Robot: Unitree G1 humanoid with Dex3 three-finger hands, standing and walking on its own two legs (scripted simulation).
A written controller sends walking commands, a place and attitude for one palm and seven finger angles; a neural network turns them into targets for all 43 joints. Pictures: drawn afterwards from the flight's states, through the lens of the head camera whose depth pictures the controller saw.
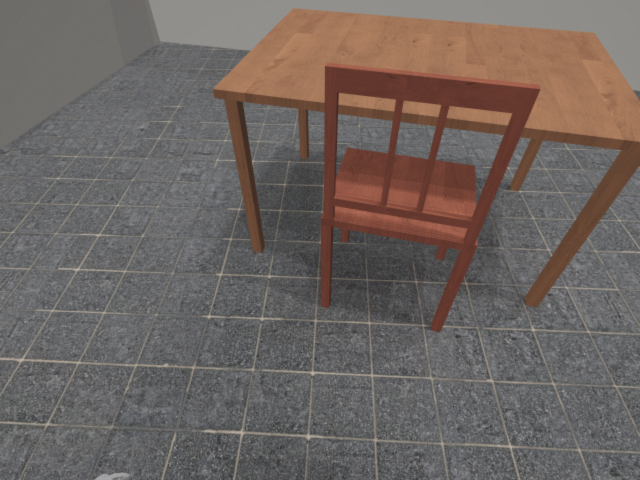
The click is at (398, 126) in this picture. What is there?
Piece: chair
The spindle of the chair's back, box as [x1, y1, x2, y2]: [380, 100, 403, 205]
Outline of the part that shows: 403,100 396,100 380,205 386,204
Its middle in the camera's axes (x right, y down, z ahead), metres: +0.17 -0.20 +0.95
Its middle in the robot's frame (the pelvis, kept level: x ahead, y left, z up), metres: +0.85 -0.12 -0.07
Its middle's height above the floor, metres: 0.70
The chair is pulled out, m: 0.00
